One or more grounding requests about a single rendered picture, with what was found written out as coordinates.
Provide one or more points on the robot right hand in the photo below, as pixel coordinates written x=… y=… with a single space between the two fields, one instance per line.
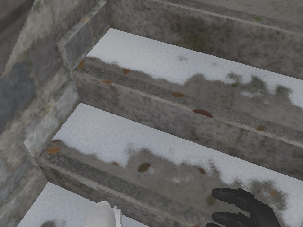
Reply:
x=261 y=215

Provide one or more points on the left robot shin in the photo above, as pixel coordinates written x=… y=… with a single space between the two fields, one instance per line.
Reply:
x=101 y=203

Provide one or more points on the robot left thigh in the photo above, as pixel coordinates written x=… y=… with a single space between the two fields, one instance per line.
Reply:
x=104 y=216

